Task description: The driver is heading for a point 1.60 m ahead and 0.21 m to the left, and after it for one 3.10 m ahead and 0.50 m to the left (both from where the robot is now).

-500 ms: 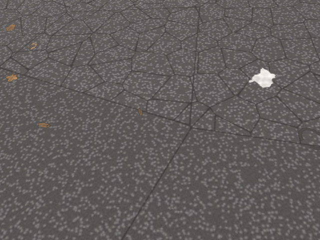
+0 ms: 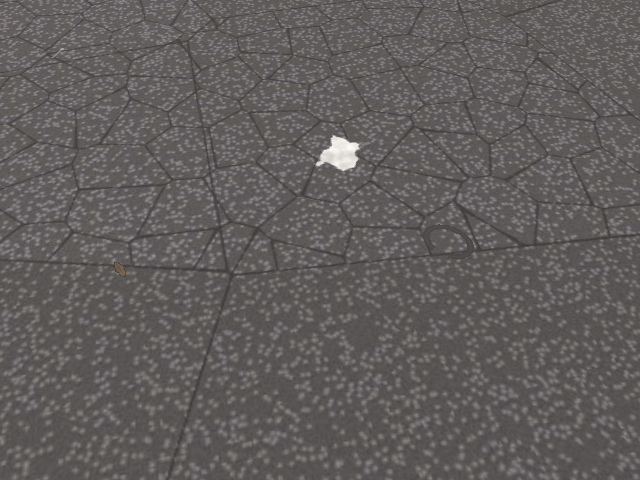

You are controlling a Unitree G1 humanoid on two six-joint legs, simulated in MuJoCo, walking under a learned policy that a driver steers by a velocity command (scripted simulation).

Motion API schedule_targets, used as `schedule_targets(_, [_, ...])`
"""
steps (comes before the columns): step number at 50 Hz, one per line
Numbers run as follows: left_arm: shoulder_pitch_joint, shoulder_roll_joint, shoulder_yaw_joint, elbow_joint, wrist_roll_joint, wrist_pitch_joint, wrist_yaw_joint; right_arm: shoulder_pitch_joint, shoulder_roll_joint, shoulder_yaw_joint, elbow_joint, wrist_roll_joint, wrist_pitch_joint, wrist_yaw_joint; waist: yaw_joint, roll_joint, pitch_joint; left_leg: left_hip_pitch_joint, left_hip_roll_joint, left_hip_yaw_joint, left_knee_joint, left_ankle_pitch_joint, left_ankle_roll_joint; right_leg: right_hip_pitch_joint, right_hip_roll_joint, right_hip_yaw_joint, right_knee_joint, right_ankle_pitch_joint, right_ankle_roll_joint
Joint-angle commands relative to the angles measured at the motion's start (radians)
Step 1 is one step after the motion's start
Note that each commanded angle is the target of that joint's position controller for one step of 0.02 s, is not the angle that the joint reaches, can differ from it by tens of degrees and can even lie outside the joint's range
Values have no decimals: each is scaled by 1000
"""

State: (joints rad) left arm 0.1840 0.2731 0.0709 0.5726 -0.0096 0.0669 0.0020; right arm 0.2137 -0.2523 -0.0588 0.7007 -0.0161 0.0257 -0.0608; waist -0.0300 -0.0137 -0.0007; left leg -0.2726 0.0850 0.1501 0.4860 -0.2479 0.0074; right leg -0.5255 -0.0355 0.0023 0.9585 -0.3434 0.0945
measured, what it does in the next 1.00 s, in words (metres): steps on the spot: right foot, then left foot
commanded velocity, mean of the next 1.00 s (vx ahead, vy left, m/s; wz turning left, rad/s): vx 0.00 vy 0.00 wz -0.14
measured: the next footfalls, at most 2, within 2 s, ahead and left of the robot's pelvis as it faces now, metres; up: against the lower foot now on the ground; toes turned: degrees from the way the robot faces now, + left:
right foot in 0.02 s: +0.05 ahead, -0.15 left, +0.03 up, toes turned -6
left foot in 0.44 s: +0.11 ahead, +0.07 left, +0.00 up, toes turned -2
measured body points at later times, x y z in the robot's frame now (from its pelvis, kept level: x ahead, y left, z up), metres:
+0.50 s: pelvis +0.05 -0.03 +0.01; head +0.06 -0.02 +0.46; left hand +0.22 +0.19 -0.10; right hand +0.18 -0.29 -0.09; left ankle +0.07 +0.07 -0.74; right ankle +0.02 -0.14 -0.69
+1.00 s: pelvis +0.09 -0.01 +0.01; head +0.10 +0.00 +0.46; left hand +0.19 +0.22 -0.13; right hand +0.13 -0.25 -0.14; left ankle +0.07 +0.07 -0.74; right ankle +0.02 -0.14 -0.70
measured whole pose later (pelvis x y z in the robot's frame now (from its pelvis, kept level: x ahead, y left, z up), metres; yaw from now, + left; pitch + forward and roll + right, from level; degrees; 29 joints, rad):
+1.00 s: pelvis +0.09 -0.01 +0.01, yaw -3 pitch -1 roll -4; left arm 0.15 0.15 0.09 1.01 -0.01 -0.02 0.05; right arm 0.18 -0.19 -0.02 1.08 -0.01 -0.02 0.00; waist 0.01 0.05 0.03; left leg -0.12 0.03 0.02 0.36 -0.22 0.04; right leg -0.19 0.03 -0.04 0.64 -0.12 -0.05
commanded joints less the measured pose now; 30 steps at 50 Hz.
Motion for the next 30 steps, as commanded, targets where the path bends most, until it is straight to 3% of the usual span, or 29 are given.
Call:
schedule_targets(1, [-57,71,17,-95,-7,-24,-14,9,-215,-65,-48,17,-11,8,-23,199,-62,91,248,-184,-126,217,195,62,18,-66,-179,-29,-50])
schedule_targets(2, [-45,74,22,-80,-6,-26,-15,13,-203,-61,-44,20,-10,10,-17,160,-65,69,240,-168,-102,251,180,122,43,-83,-256,13,-78])
schedule_targets(3, [-30,96,40,-45,-1,-27,-11,7,-184,-56,-46,7,-3,10,-10,64,-78,37,214,-99,-106,166,144,161,77,-92,-245,31,-102])
schedule_targets(4, [-8,64,40,-34,0,-28,-12,-31,-193,-58,-45,12,0,12,25,72,-61,3,196,-60,-87,65,107,208,88,-96,-286,46,-126])
schedule_targets(7, [-5,7,30,-1,8,-43,-10,-52,-132,-40,-30,13,0,32,68,32,2,-118,107,47,11,-79,4,329,105,-59,-442,174,-170])
schedule_targets(8, [-4,31,31,-5,28,-53,-9,-77,-111,-32,-45,18,-10,39,81,-44,22,-152,62,67,122,-48,-36,323,21,109,-542,191,-208])
schedule_targets(9, [-7,89,36,-20,59,-65,-7,-118,-100,-27,-77,24,-23,39,81,-152,17,-215,16,27,258,-84,-63,309,-148,390,-631,273,-278])
schedule_targets(10, [-14,106,36,-25,67,-86,-7,-146,-116,-31,-96,36,-25,40,86,-192,-2,-264,14,-117,400,-269,-63,299,-245,522,-672,330,-357])
schedule_targets(11, [-34,102,32,-16,65,-109,-8,-129,-114,-33,-88,38,-23,43,64,-181,-13,-268,18,-203,462,-314,-56,288,-263,520,-643,359,-382])
schedule_targets(14, [-131,60,24,-2,21,-126,-4,-54,-125,-43,-7,16,-27,45,13,-124,-18,-191,21,-203,411,-165,-37,235,-171,291,-614,419,-297])
schedule_targets(17, [-102,31,21,31,20,-120,4,-63,-56,-17,29,15,-53,65,31,-72,-46,-103,-21,-165,204,0,-49,283,-111,185,-568,568,-293])
schedule_targets(19, [-67,23,20,52,20,-113,15,-77,-36,-6,41,20,-75,77,42,-52,-63,-44,-41,-164,25,153,-54,331,-103,178,-535,561,-304])
schedule_targets(21, [-61,-1,13,68,15,-108,23,-14,-39,-5,75,6,-94,85,6,-20,-69,123,-56,-133,-192,416,-35,276,-65,155,-468,452,-268])
schedule_targets(22, [-37,-40,6,87,16,-112,21,57,-63,-9,110,-14,-100,86,4,0,-82,244,-10,-151,-166,554,-24,203,-19,131,-385,338,-224])
schedule_targets(23, [-1,-79,-1,95,21,-124,17,66,-111,-12,111,-33,-105,86,30,146,-85,320,123,-233,-66,954,47,96,71,64,-245,45,-157])
schedule_targets(24, [22,-43,10,111,11,-127,14,11,-64,6,84,-37,-103,83,32,193,-94,328,200,-289,-61,1084,165,29,66,88,-131,-222,-109])
schedule_targets(25, [30,6,24,112,0,-118,16,-41,-76,1,78,-27,-95,82,39,173,-87,302,215,-300,-76,971,217,3,50,90,-77,-258,-78])
schedule_targets(26, [13,19,28,108,0,-98,26,-80,-95,-12,81,-12,-84,77,42,156,-104,277,203,-310,-94,767,221,30,14,86,-116,-226,-56])
schedule_targets(27, [-8,12,26,106,4,-73,34,-112,-90,-12,82,1,-73,73,39,148,-90,225,191,-314,-111,606,210,67,-12,78,-189,-176,-44])
schedule_targets(28, [-19,-1,25,117,7,-51,40,-134,-67,-5,88,4,-63,69,39,129,-73,156,164,-297,-127,507,189,132,-12,69,-239,-129,-40])
schedule_targets(30, [-28,-32,22,142,12,-36,39,-135,-41,6,113,3,-52,67,40,97,-34,104,101,-243,-129,397,135,204,14,43,-336,-43,-52])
